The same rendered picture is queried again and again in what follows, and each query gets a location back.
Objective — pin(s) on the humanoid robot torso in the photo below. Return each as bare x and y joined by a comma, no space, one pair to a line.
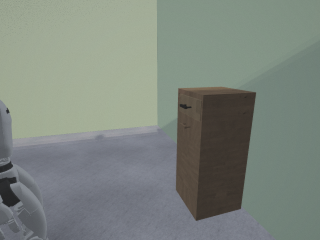
8,170

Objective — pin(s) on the robot left thigh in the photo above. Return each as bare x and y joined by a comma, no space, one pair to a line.
26,179

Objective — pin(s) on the cabinet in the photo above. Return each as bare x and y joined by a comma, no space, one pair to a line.
212,153

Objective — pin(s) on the robot right hand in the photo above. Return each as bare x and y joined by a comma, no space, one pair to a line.
6,216

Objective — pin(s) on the drawer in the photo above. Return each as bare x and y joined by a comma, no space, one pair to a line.
194,103

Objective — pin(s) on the handle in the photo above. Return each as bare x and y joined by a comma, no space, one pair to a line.
185,106
182,125

